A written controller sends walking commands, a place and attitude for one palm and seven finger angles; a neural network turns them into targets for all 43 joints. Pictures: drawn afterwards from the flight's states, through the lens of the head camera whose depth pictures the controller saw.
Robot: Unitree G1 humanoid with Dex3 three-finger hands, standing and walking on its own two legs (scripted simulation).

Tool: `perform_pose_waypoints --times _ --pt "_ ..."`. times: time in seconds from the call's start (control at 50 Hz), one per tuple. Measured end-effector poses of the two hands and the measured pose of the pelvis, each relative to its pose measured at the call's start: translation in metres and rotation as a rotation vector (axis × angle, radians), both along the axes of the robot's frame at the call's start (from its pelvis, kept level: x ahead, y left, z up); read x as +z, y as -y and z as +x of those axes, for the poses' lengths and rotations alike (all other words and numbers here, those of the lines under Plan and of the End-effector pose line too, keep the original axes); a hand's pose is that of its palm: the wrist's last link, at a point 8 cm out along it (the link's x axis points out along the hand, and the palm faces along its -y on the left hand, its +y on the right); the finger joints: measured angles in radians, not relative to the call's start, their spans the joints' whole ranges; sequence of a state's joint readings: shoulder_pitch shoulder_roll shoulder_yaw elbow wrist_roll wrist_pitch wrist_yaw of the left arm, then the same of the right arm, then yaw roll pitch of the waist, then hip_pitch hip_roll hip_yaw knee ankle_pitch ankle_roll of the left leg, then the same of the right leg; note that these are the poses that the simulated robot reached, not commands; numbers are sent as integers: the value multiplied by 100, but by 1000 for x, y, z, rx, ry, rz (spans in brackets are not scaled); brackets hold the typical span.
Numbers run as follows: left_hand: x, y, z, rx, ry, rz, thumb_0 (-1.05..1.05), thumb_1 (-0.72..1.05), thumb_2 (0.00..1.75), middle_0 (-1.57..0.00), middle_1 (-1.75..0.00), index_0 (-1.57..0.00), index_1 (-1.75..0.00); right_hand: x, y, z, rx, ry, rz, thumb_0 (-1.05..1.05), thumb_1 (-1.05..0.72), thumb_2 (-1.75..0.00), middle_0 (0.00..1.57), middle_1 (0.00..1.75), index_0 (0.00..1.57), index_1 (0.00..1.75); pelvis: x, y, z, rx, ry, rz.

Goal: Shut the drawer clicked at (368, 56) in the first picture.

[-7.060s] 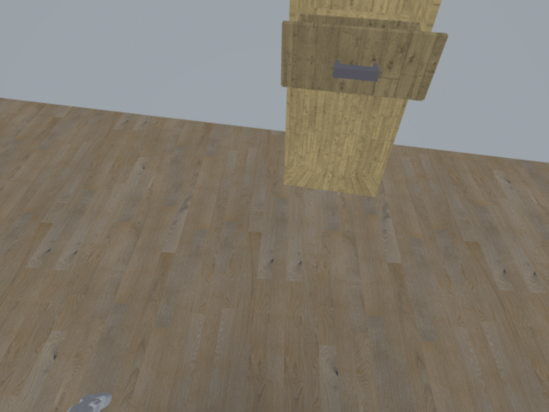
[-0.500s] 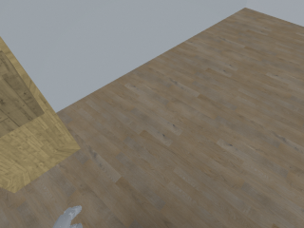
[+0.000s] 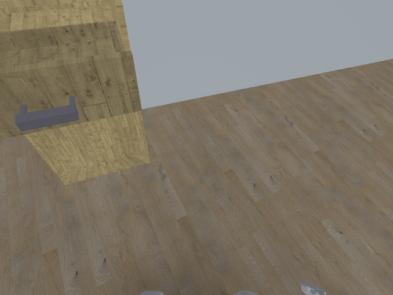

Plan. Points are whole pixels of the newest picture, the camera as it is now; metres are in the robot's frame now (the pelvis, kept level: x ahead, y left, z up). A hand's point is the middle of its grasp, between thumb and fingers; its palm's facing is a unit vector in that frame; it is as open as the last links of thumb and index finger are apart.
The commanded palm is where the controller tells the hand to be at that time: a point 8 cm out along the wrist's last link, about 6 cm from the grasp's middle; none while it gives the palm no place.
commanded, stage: turn to face it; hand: left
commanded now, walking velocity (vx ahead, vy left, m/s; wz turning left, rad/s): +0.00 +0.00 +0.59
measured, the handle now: (48, 110) +0.46 +0.39 +0.05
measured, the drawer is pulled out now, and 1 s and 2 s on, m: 0.29 0.29 0.29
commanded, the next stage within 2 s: take the last steps up to it in 0.52 s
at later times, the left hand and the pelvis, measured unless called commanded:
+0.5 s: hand out of the picture +0.04 +0.17 -0.13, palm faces +0.27 -0.92 -0.29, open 7.4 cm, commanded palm none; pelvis +0.01 -0.04 +0.01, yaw +15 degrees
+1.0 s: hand out of the picture -0.05 +0.20 -0.16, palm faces +0.41 -0.90 -0.17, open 7.4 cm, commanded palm none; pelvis +0.02 +0.02 +0.02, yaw +21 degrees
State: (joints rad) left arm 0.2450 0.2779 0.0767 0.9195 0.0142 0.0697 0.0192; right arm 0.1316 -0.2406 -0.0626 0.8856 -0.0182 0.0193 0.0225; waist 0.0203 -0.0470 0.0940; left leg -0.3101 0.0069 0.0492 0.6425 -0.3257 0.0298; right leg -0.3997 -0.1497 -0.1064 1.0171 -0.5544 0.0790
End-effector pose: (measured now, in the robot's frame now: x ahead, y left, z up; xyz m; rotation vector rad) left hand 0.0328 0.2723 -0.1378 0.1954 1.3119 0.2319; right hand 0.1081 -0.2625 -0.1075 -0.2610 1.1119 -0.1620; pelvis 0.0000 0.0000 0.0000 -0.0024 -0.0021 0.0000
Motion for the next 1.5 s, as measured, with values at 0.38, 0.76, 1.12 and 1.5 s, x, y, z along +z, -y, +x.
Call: perform_pose_waypoints --times 0.38,0.76,1.12,1.5 --pt "39 39 24 93 219 60 1 91 90 -20 -30 -20 -30 -32 4 11 108 -101 98 1 -91 -90 20 30 20 30 3 33 7 203 6 11" --pt "6 55 -122 370 -3 -58 1 91 90 -21 -30 -21 -30 -12 -45 44 325 -95 36 1 -91 -90 20 30 20 30 7 10 -3 346 17 1" --pt "13 17 -44 334 30 -103 1 91 90 -20 -30 -20 -30 -7 -64 -45 190 -336 39 1 -91 -90 20 30 20 30 21 -26 47 363 35 9" --pt "27 30 119 348 184 -2 -1 95 90 -20 -30 -20 -30 -31 -46 120 220 -306 80 1 -91 -90 20 30 20 30 14 -3 175 395 38 8"
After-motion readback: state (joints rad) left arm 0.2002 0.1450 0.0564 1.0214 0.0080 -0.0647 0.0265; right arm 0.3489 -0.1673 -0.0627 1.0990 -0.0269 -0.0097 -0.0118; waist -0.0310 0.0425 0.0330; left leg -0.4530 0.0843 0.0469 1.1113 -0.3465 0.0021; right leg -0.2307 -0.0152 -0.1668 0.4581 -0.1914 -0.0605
